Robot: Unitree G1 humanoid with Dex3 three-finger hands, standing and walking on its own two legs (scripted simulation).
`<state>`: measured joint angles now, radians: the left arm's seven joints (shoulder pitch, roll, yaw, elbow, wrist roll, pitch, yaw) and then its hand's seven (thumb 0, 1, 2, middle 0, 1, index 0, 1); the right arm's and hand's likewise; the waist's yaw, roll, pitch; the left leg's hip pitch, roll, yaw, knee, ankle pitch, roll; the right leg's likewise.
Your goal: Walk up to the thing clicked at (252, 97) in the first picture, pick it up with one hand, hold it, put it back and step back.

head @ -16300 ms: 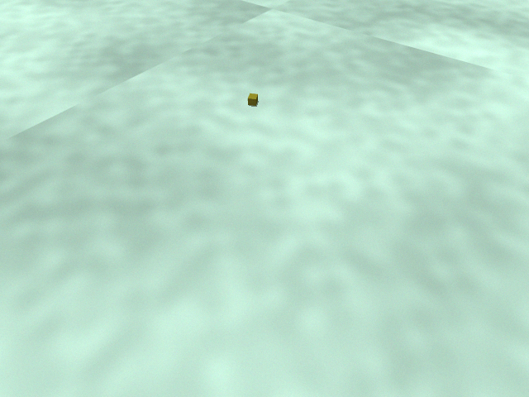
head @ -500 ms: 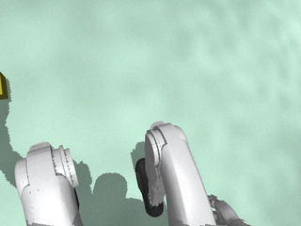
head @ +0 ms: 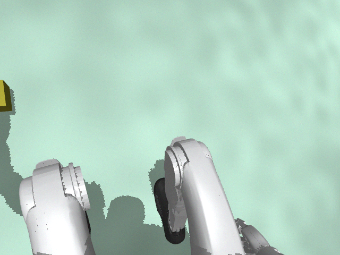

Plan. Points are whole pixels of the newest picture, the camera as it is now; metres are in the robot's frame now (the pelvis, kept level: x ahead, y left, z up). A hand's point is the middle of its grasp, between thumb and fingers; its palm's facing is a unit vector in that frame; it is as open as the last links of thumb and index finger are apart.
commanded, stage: rise first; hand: left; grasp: from above
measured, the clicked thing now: out of the picture +0.49 +0.34 -0.29
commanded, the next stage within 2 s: none
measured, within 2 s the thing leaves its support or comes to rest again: neither
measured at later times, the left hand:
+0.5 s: hand out of the picture +0.43 +0.38 -0.16, palm faces -0.47 -0.08 -0.88, open 14.3 cm
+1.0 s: hand out of the picture +0.43 +0.39 -0.16, palm faces -0.48 -0.07 -0.88, open 14.3 cm
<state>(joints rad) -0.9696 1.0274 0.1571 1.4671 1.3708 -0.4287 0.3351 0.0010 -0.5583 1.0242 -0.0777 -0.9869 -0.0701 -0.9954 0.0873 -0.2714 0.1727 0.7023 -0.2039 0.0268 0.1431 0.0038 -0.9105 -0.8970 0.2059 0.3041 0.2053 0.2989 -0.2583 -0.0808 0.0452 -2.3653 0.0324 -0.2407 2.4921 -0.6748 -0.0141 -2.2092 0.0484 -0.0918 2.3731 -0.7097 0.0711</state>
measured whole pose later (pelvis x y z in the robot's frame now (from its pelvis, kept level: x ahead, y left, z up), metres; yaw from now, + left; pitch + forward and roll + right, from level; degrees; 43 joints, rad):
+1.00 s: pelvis +0.00 +0.00 +0.00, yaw +0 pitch +30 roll -12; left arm -0.99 1.02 0.13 1.44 1.37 -0.43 0.28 0.00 -0.57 1.04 -0.08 -0.99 -0.07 -1.01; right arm 0.10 -0.27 0.16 0.69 -0.18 0.04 0.13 0.00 -0.91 -0.90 0.21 0.30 0.21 0.30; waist -0.25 -0.07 0.02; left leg -2.37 0.02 -0.23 2.48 -0.66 -0.01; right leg -2.21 0.04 -0.08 2.36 -0.70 0.07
